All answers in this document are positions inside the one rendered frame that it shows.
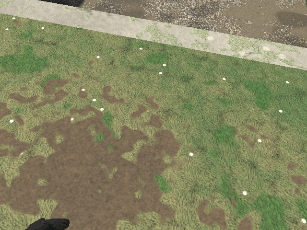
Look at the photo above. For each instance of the left robot hand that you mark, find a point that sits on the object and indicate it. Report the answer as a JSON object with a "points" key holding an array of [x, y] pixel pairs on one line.
{"points": [[49, 224]]}

